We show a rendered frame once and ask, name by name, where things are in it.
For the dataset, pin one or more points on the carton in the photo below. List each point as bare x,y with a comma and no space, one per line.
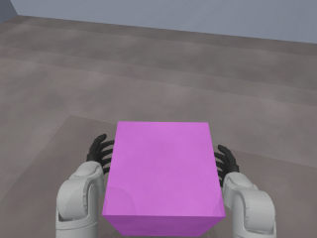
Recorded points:
163,180

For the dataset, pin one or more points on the robot right hand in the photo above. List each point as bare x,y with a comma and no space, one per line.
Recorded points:
229,166

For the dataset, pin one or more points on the left robot forearm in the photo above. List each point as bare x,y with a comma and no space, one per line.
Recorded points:
76,213

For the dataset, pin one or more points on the robot left hand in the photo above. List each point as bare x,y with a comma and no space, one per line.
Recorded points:
96,154

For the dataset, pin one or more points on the right robot forearm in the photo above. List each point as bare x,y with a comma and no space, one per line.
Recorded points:
253,211

